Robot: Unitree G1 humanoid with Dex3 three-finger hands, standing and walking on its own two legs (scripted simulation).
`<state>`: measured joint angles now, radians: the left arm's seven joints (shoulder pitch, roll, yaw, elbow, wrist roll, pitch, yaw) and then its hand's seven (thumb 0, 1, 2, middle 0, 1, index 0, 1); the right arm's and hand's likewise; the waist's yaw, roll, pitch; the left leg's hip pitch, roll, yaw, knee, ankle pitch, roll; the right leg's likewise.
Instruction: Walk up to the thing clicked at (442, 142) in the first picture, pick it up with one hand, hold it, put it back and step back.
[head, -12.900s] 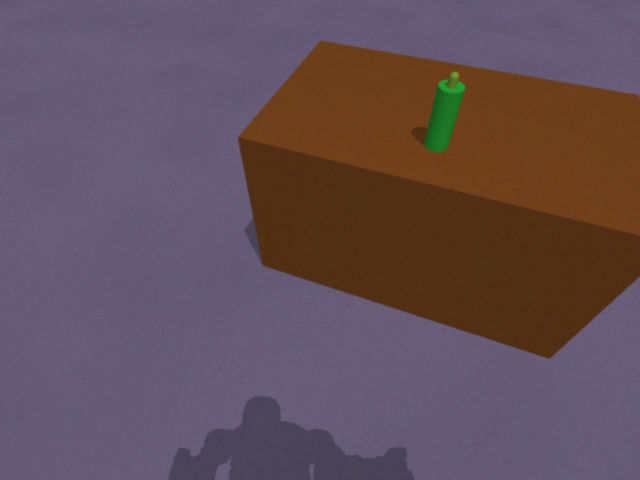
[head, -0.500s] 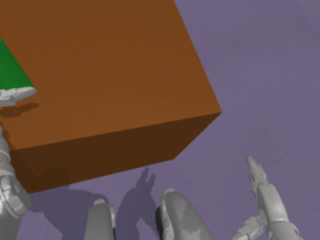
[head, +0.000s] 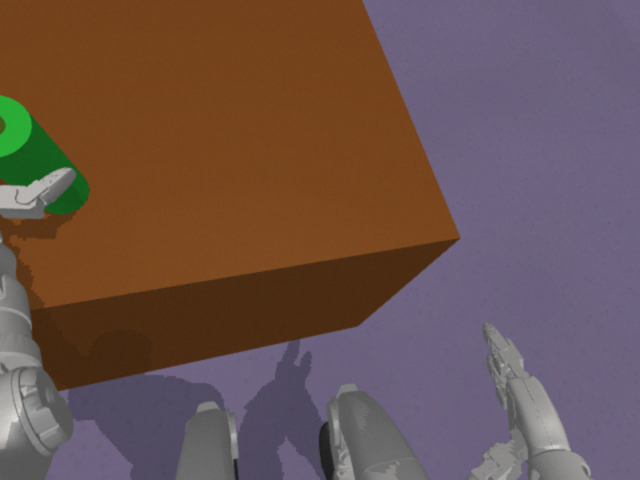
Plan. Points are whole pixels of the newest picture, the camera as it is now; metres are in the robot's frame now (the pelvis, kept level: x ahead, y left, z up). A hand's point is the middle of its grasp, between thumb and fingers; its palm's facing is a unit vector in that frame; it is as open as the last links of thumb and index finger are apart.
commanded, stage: settle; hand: left
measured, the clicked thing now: (26, 158) +0.48 +0.27 +0.04
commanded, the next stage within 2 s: lift in 0.56 s
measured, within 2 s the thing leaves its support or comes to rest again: leaves its support in 0.40 s
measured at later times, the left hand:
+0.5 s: hand (30, 177) +0.45 +0.26 +0.05, palm faces +0.30 -0.95 -0.04, open 9.8 cm
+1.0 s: hand (18, 167) +0.43 +0.25 +0.09, palm faces +0.29 -0.96 -0.04, open 9.8 cm
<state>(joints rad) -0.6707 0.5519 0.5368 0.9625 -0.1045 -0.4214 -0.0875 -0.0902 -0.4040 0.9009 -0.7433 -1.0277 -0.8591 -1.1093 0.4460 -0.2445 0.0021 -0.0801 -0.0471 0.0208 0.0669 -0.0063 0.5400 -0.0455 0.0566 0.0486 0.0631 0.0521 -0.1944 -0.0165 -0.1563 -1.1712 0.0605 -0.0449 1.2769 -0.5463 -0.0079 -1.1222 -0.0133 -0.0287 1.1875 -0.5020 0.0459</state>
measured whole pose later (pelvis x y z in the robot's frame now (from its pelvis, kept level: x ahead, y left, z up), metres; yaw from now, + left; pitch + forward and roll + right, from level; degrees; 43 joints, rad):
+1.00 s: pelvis +0.00 -0.01 +0.04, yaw +1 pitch +17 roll -3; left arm -0.52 0.42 0.42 0.82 -0.11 -0.30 -0.06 -0.10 -0.59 1.03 -0.75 -1.27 -0.89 -1.33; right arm 0.39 -0.23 -0.05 0.09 -0.02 0.03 -0.01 -0.01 0.55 -0.05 0.06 0.05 0.06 0.05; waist -0.12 -0.01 -0.12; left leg -0.88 0.06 -0.02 1.06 -0.48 -0.01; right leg -0.85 -0.02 -0.01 0.99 -0.44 0.04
